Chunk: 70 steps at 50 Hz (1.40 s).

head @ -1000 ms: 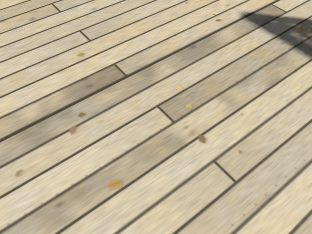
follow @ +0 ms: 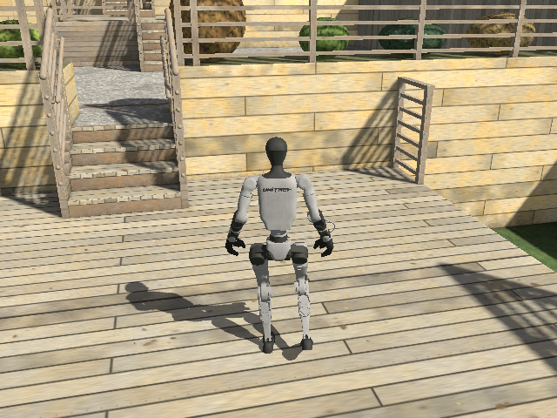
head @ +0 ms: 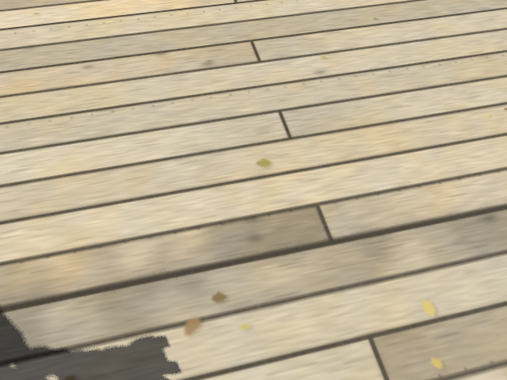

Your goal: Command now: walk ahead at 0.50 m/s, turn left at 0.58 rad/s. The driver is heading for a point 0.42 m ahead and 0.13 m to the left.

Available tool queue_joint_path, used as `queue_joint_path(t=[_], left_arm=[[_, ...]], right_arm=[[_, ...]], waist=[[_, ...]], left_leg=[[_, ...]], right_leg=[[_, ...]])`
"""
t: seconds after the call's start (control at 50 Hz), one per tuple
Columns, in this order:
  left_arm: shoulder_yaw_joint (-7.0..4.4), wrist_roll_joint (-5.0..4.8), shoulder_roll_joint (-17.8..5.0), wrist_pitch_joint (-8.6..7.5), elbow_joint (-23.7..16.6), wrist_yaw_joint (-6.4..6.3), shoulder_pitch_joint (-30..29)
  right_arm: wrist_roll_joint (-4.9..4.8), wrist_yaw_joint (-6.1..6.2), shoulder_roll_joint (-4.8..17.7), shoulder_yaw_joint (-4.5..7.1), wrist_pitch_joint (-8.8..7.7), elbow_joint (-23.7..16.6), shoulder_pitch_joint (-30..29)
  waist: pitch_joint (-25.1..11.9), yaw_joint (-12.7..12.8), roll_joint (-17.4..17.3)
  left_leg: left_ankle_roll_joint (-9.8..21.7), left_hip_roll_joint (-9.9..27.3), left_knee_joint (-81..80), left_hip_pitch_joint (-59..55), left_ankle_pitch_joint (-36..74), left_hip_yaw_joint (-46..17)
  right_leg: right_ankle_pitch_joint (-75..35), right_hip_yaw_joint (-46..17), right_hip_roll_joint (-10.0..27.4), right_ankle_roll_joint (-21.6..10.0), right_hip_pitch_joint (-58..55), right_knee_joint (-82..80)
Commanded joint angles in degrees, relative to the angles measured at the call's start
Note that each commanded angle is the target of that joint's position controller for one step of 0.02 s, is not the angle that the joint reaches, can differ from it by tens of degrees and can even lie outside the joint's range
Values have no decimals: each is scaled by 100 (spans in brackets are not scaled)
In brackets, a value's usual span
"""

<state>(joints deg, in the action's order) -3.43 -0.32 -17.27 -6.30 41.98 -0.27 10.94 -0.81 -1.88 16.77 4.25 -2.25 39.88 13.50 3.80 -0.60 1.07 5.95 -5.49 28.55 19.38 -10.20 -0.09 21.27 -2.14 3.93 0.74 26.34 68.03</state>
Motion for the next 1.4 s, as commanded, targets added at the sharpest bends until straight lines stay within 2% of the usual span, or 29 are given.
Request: queue_joint_path(t=[0.02,0.14,0.2,0.26,0.3,0.32,0.34,0.36,0.38,0.4,0.44,0.52,0.58,0.68,0.74,0.76,0.78,0.8,0.82,0.84,0.86,0.9,0.96,1.02,1.06,1.08,1.12,1.2,1.4], left_arm=[[-183,121,-635,-12,-412,-11,129],[-13,100,-249,34,-693,36,-992],[-25,5,-335,-28,-816,120,-1425],[-112,-18,-539,-99,-844,187,-1395],[-197,-27,-647,-150,-731,174,-886],[-284,26,-797,-179,-614,137,-324],[-367,124,-1100,-190,-556,86,524],[-466,185,-1515,-113,-342,110,992],[-362,35,-986,-82,-409,140,903],[-264,20,-636,-41,-465,105,665],[-163,116,-423,27,-431,87,206],[-140,116,-431,-39,-194,109,30],[-210,33,-699,52,-45,63,-98],[-208,-82,-842,219,246,22,137],[-174,-166,-794,261,353,19,94],[-107,-73,-620,228,413,29,328],[29,160,-305,172,345,62,711],[150,157,-114,242,418,81,908],[66,32,-446,362,423,87,688],[26,-25,-550,459,379,59,432],[-3,4,-573,550,418,-3,344],[-19,49,-531,701,495,-98,443],[34,52,-302,739,640,-139,550],[69,127,-186,721,706,-106,501],[51,237,-504,709,567,-98,305],[-31,151,-802,709,640,-112,75],[76,183,-380,610,642,-92,-111],[109,110,-341,446,836,-93,87],[152,71,-290,510,1165,-111,210]], right_arm=[[38,94,714,178,-148,-464,-114],[-41,270,916,232,-86,-248,326],[-74,287,947,243,-40,-122,628],[-80,312,885,236,10,-76,716],[-67,314,842,237,41,-116,573],[-44,297,657,173,33,-166,527],[44,273,321,45,13,-283,557],[-126,276,18,-56,-35,-433,1377],[-187,296,627,37,-39,-285,1345],[-145,293,947,130,-9,-340,703],[-2,293,817,148,16,-493,108],[1,282,323,71,116,-504,263],[67,238,128,-41,139,-545,29],[72,106,263,-38,93,-660,-622],[136,115,441,61,65,-564,-341],[176,178,757,148,65,-544,-147],[327,248,1112,175,104,-641,32],[315,254,637,17,148,-593,71],[209,194,322,-83,160,-502,8],[163,156,343,-85,150,-452,-223],[163,143,449,-62,143,-436,-466],[200,157,575,-20,157,-424,-939],[227,198,400,-45,176,-308,-1093],[155,219,240,-104,201,-119,-1095],[199,211,109,-147,193,127,-717],[197,217,75,-128,204,116,-569],[191,276,243,-76,212,193,-811],[169,326,214,-48,219,475,-638],[100,379,253,-19,255,1165,-490]], waist=[[-680,164,-300],[-378,-222,-498],[-330,-403,-581],[-360,-317,-715],[-469,-5,-885],[-830,281,-815],[-1646,619,-219],[-2305,260,1736],[-1951,374,1269],[-1221,540,700],[-424,378,249],[-416,-5,488],[-704,-2,478],[-817,217,485],[-899,-40,362],[-1098,-71,18],[-1684,98,-893],[-2209,13,-1456],[-2016,-51,-1102],[-1557,-18,-927],[-1289,40,-725],[-1021,274,-833],[-1059,291,-944],[-983,359,-821],[-599,169,-350],[-313,-132,494],[-149,-5,505],[-357,70,226],[-463,119,-130]], left_leg=[[1195,1548,-1506,-1057,1412,-2098],[761,994,-1452,-455,1058,-1393],[675,1116,-1262,-602,596,-1723],[569,1312,-766,-1121,438,-2260],[427,1272,-332,-1169,716,-2428],[249,988,324,-987,992,-2245],[28,636,1894,-307,273,-1783],[-370,-146,3736,1750,-2340,-1050],[-459,343,4523,2500,-2258,-1155],[-504,542,4712,2664,-1698,-1041],[-582,822,4369,2333,-1057,-857],[-761,818,3354,1596,-1169,-571],[-821,847,2161,1184,-314,-362],[-650,676,724,401,600,-151],[-315,495,-372,-549,1211,-21],[-117,860,-502,-1280,2743,-383],[505,2072,-11,-2606,5031,-1628],[1291,2751,-169,-2768,4952,-2420],[1253,2508,-383,-2403,3824,-2343],[1031,2255,-542,-2057,3056,-2082],[864,2116,-707,-1637,2502,-1917],[687,1859,-967,-648,1926,-1522],[606,1597,-1040,-223,1261,-1118],[320,1377,-945,24,-231,-984],[-239,989,-743,289,-1480,-805],[-454,653,-700,-74,-1241,-415],[-530,616,-315,-755,-534,-344],[-424,697,-248,-846,309,-392],[-502,726,-204,-1081,1108,-344]], right_leg=[[-398,-216,285,122,941,-512],[-2354,-39,-148,380,559,-2928],[-2630,-103,-337,333,288,-3578],[-2130,-269,-387,147,146,-3963],[-1782,-163,-423,-67,-512,-4197],[-1816,-190,-287,-261,-1444,-4311],[-1516,-1093,664,-632,-2929,-4192],[-250,-3796,1930,-1584,-4680,-4739],[1066,-4363,2042,-1547,-4504,-5046],[959,-3421,1779,-1287,-3834,-5127],[-869,-2088,1288,-1125,-2534,-5274],[-4414,-680,986,-1259,-1801,-5277],[-4958,-125,931,-1306,-1805,-5293],[-4400,117,885,-1100,-1990,-5048],[-3827,116,710,-792,-1916,-4274],[-3281,303,400,-490,-1606,-3702],[-1115,583,-54,-81,-569,-2595],[1667,149,-188,180,-171,-1701],[1948,-100,-62,276,-15,-1382],[1798,-70,-7,312,224,-1255],[1527,-78,50,350,227,-1356],[931,-23,52,457,-416,-1709],[130,144,-51,433,-1112,-2484],[-1042,280,-164,239,-1819,-3804],[-1367,-254,318,-58,-1864,-4434],[-118,-249,325,-290,-982,-4494],[628,-248,195,-202,-332,-4843],[-463,-86,68,-37,-833,-4585],[-1379,56,-71,-117,-1244,-4471]])
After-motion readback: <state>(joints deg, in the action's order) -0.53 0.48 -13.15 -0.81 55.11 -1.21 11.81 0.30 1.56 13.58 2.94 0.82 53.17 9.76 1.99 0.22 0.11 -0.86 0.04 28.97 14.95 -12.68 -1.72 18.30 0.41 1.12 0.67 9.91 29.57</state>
